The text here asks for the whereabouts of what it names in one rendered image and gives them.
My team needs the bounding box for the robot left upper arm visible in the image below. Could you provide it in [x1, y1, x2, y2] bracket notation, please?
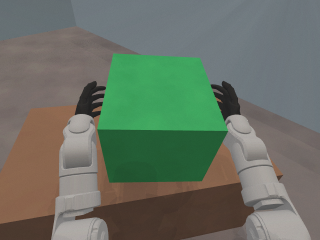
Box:
[53, 217, 109, 240]

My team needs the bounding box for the left robot hand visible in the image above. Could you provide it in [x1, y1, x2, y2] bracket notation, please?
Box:
[75, 81, 106, 118]

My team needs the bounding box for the right robot hand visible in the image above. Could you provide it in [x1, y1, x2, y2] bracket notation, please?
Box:
[211, 81, 241, 122]

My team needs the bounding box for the robot right upper arm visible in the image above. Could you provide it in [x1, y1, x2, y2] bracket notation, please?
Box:
[245, 209, 310, 240]

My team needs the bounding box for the pedestal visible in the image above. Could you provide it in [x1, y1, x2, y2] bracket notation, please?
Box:
[0, 98, 283, 240]

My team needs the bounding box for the carton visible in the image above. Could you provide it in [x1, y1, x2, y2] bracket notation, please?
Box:
[97, 53, 228, 183]

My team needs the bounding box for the robot right forearm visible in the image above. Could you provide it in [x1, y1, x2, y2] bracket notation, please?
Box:
[223, 114, 311, 240]

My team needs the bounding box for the robot left forearm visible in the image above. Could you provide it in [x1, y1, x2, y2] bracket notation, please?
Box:
[51, 114, 101, 240]

